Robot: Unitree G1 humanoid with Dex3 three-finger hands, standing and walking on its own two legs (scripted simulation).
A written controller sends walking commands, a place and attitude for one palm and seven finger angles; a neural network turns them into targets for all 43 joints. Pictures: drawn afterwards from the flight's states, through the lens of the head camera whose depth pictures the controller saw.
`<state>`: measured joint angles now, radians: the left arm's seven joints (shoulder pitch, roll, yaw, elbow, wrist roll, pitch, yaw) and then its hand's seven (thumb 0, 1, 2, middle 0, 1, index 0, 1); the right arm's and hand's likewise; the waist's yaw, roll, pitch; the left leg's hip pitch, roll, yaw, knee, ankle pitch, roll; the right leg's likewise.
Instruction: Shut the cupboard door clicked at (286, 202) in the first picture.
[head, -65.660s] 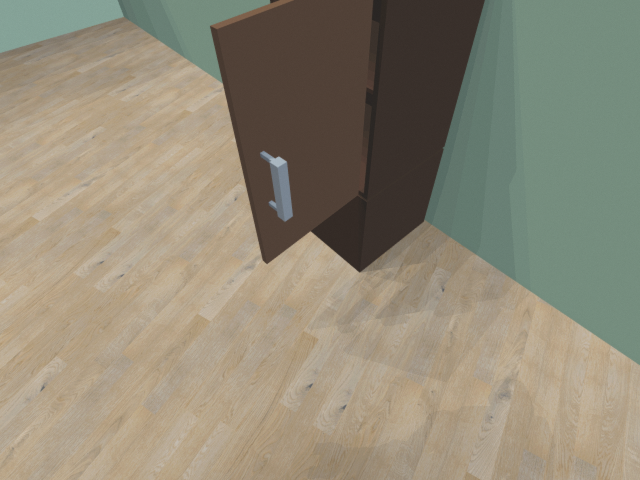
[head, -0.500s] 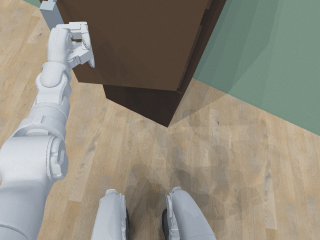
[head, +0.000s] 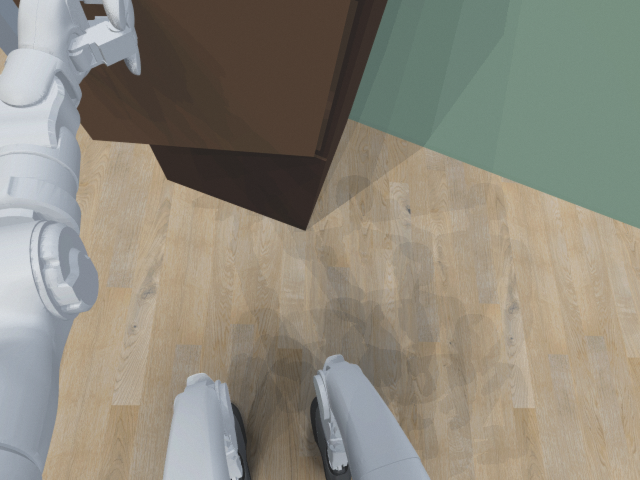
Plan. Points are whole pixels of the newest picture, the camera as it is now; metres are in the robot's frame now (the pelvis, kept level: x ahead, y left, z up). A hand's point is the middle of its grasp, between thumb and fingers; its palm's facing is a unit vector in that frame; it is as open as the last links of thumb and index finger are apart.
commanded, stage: push the door shut along its arc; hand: left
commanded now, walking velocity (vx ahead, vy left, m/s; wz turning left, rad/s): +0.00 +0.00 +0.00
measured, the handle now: (19, 17) +0.62 +0.21 +0.08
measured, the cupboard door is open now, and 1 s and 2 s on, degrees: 19 15 15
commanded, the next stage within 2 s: pull the fist back off the door in 0.10 s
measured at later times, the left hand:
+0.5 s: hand (146, 25) +0.60 +0.09 +0.08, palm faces +0.21 -0.97 -0.08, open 2.9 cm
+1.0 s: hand (147, 90) +0.53 +0.10 +0.07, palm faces +0.19 -0.98 +0.01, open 3.1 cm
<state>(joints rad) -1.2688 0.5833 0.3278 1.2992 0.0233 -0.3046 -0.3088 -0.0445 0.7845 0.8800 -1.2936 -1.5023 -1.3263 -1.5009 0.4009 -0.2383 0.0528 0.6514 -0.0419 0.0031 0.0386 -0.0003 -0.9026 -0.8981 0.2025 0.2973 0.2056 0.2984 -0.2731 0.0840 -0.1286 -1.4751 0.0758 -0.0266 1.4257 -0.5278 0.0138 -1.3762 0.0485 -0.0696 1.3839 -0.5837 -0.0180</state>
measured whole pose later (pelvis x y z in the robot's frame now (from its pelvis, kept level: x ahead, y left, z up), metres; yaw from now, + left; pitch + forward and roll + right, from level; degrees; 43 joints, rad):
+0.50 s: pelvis -0.01 +0.00 +0.00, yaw +0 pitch +34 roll -5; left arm -1.28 0.41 0.35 1.27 0.19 -0.35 0.31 0.00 0.80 0.87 -1.29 -1.50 -1.30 -1.50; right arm 0.41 -0.21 0.03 0.66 -0.14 -0.03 0.13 0.00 -0.90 -0.90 0.20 0.30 0.20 0.30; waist -0.30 0.09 -0.16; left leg -1.51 0.07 -0.04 1.42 -0.51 0.01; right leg -1.41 0.05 -0.08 1.38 -0.57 -0.02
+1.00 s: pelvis +0.03 -0.01 +0.04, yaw +3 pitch +29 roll -2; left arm -0.86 0.17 0.25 1.07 0.00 -0.53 0.22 0.02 0.90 0.90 -1.29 -1.50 -1.30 -1.50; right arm 0.37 -0.25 -0.05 0.66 -0.10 0.03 0.11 0.00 -0.91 -0.90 0.20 0.30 0.20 0.30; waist -0.16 0.05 -0.16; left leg -1.24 0.05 -0.01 1.25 -0.51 -0.01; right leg -1.16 0.03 -0.06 1.24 -0.59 -0.03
